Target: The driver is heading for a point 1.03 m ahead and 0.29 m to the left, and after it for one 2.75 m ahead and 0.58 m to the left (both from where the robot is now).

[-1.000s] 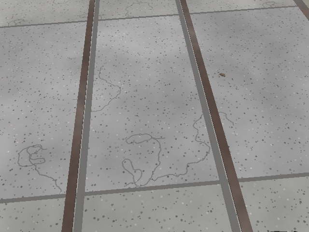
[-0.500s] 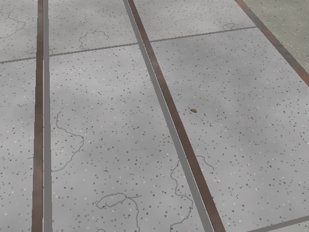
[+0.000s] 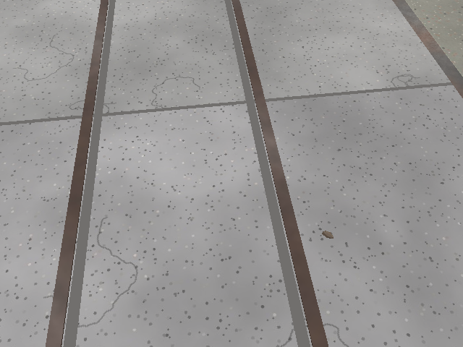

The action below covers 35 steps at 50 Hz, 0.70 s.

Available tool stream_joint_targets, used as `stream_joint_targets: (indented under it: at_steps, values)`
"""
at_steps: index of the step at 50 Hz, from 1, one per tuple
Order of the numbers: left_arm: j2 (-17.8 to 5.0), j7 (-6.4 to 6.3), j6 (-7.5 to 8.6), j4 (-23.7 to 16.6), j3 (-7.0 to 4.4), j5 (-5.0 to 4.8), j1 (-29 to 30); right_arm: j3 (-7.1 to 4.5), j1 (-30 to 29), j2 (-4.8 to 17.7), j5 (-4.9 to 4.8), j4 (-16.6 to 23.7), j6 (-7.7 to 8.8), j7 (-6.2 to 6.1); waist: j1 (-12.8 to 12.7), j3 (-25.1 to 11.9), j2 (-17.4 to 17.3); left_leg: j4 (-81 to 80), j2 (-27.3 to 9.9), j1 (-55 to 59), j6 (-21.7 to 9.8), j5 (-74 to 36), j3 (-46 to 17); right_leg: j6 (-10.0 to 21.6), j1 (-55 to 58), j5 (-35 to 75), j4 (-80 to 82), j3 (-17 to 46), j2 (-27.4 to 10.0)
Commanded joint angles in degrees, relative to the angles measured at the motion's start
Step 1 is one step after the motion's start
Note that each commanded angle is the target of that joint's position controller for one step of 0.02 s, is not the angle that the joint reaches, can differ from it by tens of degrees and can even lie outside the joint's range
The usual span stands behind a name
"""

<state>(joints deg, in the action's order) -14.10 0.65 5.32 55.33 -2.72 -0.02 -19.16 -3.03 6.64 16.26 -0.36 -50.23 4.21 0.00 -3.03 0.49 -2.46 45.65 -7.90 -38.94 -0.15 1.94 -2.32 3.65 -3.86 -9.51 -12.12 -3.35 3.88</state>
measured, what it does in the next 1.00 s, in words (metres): walks ahead: left foot, then right foot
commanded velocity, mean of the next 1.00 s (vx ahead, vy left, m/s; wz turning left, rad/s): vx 0.50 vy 0.00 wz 0.07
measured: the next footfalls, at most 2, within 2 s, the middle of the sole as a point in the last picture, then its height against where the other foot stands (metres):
left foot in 0.22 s outside the picture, level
right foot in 0.76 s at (287, 311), level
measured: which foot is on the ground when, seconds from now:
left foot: up 0.00-0.20, down 0.22-0.76, up 0.78-1.00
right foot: down 0.00-0.22, up 0.24-0.74, down 0.76-1.00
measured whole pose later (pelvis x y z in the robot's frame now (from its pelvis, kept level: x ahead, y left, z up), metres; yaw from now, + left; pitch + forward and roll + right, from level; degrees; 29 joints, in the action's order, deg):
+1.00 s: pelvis +0.56 +0.00 +0.00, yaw +6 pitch +0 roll -1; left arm -13.6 0.8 6.0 54.4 -3.6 1.0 -14.4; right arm -4.7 13.0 16.2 -2.0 -53.4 2.5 -0.7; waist -1.3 1.5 -2.8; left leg 62.3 -6.2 -35.5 -2.3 12.4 -4.1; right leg 3.2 -8.2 -9.7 -17.6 -8.9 1.7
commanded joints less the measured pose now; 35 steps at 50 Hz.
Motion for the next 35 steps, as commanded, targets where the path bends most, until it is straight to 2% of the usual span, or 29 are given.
stream_joint_targets:
  at_steps: [1,4,7,8,9,10,11,12,13,14,15,16,17,18,20,22,24,28,32,35]
  values:
    - [-9.6,-0.77,0.68,-2.5,-1.86,-0.58,0.5,0.11,-5.0,1.5,-0.19,3.8,0.70,0.49,0.2,2.9,5.3,-9.2,1.9,4.0,0.3,-8.3,2.3,7.9,-4.6,10.3,6.8,6.1,-13.8]
    - [-9.9,-0.90,-0.04,-0.6,-2.07,-1.03,-2.7,0.27,-9.3,2.0,-0.63,5.5,0.95,1.29,-0.9,4.1,5.5,-13.6,2.5,2.4,-0.6,-7.2,1.6,7.6,1.6,10.0,4.8,6.7,-16.4]
    - [-10.6,-1.25,-1.05,0.1,-2.56,-1.21,-2.9,-0.08,-10.0,3.5,-0.70,6.6,1.45,2.25,0.4,3.7,5.9,-16.2,3.1,2.9,-2.7,-1.4,1.3,6.4,7.6,14.2,0.8,7.6,-19.2]
    - [-11.0,-1.34,-1.38,0.0,-2.72,-1.17,-2.3,-0.41,-8.3,4.4,-0.73,6.3,1.58,2.39,1.5,2.6,6.6,-16.6,4.0,5.9,-3.4,0.9,2.1,5.8,8.5,18.8,-1.4,7.5,-19.4]
    - [-11.4,-1.39,-1.72,-0.2,-2.79,-1.13,-1.1,-1.12,-4.2,5.6,-0.67,5.3,1.67,2.35,4.1,0.1,7.2,-17.3,5.8,12.3,-4.4,2.2,3.8,4.9,8.4,27.7,-6.3,6.5,-18.4]
    - [-10.2,-1.40,-2.10,-0.5,-2.35,-0.84,-0.6,-2.52,4.6,7.9,-0.56,2.5,1.63,2.02,8.1,-5.2,6.3,-17.8,7.4,24.2,-5.9,1.8,5.2,3.5,5.8,33.5,-16.6,4.2,-15.4]
    - [-8.2,-1.51,-2.17,-1.8,-1.31,0.14,-1.6,-3.83,15.1,12.0,0.05,0.1,1.50,1.49,11.4,-13.6,0.8,-15.9,-1.0,41.6,-9.3,0.8,-4.4,1.5,-5.1,21.6,-33.7,1.6,-11.8]
    - [-0.2,-0.75,-0.84,-2.1,0.95,0.24,-8.9,-4.81,19.1,16.5,0.21,-1.4,1.07,1.59,7.7,-20.6,-14.8,-22.5,-13.7,61.3,-19.0,12.3,-32.1,-2.5,-28.9,-14.0,-54.4,1.6,-0.6]
    - [-5.5,-0.49,0.61,-1.4,-0.09,-1.03,-5.9,-3.19,18.6,10.8,-0.40,-1.0,1.13,1.72,9.7,-20.7,-10.4,-28.3,-13.8,61.2,-18.5,19.5,-39.1,-1.8,-36.0,-23.8,-62.3,10.0,-1.9]
    - [-9.2,-0.28,1.57,-3.2,-1.11,-2.61,-0.5,-2.42,13.6,8.5,-0.36,-0.1,1.41,1.53,9.0,-12.1,-7.5,-29.0,-12.2,54.2,-15.7,18.0,-30.8,-0.7,-40.2,-19.7,-63.9,9.7,-4.9]
    - [-9.2,-0.63,1.88,-3.9,-1.08,-2.61,2.8,-1.96,9.1,7.1,0.02,1.1,1.57,1.45,7.4,-7.8,-2.8,-30.1,-10.1,46.2,-14.2,12.5,-23.8,-0.4,-38.8,-14.1,-61.6,8.1,-8.2]
    - [-8.8,-1.02,1.68,-4.2,-1.40,-1.66,4.5,-1.52,6.1,5.5,0.50,1.4,1.72,1.60,5.9,-4.1,-0.7,-31.7,-8.1,38.9,-13.5,6.7,-18.7,-0.7,-36.5,-10.5,-57.7,7.4,-10.1]
    - [-8.1,-1.16,1.02,-4.0,-1.66,-1.18,3.6,-1.05,4.8,4.1,1.07,1.4,1.96,1.69,3.9,-3.5,-1.8,-33.2,-6.5,34.5,-12.7,3.3,-15.3,-0.8,-32.6,-8.1,-55.3,7.9,-11.7]
    - [-6.7,-1.16,0.28,-3.7,-1.54,-1.04,2.6,-1.00,4.7,3.7,1.11,1.1,2.06,1.85,3.0,-3.1,-2.4,-34.8,-5.7,32.1,-12.8,2.0,-13.5,-1.0,-30.4,-7.0,-53.6,7.8,-12.1]
    - [-5.1,-1.25,-0.79,-4.0,-1.34,-0.81,2.8,-1.30,6.0,4.9,0.65,0.2,2.37,1.66,2.3,-1.7,-1.7,-37.2,-5.4,29.7,-13.7,-0.9,-10.3,-1.9,-30.5,-5.2,-49.8,7.1,-12.7]
    - [-5.1,-1.38,-1.15,-5.4,-1.42,-0.33,6.7,-1.73,7.7,6.5,0.56,-0.7,2.32,0.98,2.8,0.0,-0.4,-38.8,-5.4,30.1,-14.0,-2.9,-8.2,-3.1,-34.0,-0.3,-44.0,6.8,-12.9]
    - [-4.8,-1.22,-1.04,-6.6,-1.40,-0.15,10.2,-1.76,9.2,6.8,0.41,-1.4,1.94,0.35,3.7,0.8,-0.2,-39.4,-4.4,31.1,-13.1,-3.7,-5.7,-3.7,-35.6,6.2,-37.3,6.4,-12.7]
    - [-3.5,-0.45,-0.48,-8.6,-0.74,-0.56,17.9,-1.70,12.6,7.2,-0.16,-3.0,1.52,-0.21,6.2,2.6,-0.6,-39.9,-2.3,31.8,-11.2,-2.8,-1.3,-3.8,-32.6,15.5,-24.6,3.8,-10.2]
    - [-3.8,0.75,-0.03,-10.9,-0.38,-1.07,23.8,-1.91,16.6,7.6,-0.48,-5.3,0.50,-0.32,7.9,4.4,-0.6,-37.3,-5.2,39.1,-11.1,-3.8,-1.5,-2.7,-34.2,13.5,-19.0,3.6,-9.0]
    - [-5.4,1.65,0.47,-11.7,-0.76,-1.18,23.5,-2.42,16.3,8.5,-0.70,-5.9,-0.41,-0.68,6.1,3.5,-1.7,-33.0,-7.5,44.2,-9.8,-10.8,-2.1,-0.6,-31.9,7.5,-16.6,3.4,-8.0]
Velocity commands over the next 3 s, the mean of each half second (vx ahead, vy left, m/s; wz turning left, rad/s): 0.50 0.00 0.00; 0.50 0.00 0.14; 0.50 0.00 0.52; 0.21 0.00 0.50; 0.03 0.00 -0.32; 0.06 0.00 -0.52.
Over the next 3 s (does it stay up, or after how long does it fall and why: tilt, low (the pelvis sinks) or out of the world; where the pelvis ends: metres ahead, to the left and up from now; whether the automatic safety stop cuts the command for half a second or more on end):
stays up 1.08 0.19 -0.01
